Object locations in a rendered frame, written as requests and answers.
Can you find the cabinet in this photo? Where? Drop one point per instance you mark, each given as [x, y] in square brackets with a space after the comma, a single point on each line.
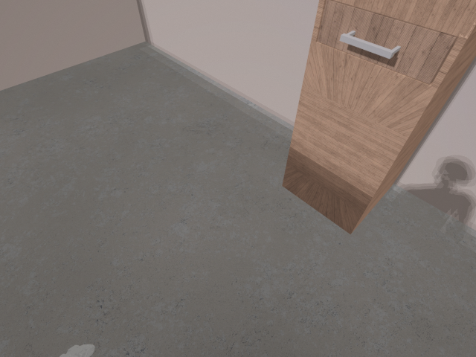
[358, 123]

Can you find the handle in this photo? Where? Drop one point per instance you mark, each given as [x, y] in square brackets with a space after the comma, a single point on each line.
[368, 46]

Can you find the drawer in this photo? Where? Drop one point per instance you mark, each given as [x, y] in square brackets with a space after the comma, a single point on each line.
[423, 50]

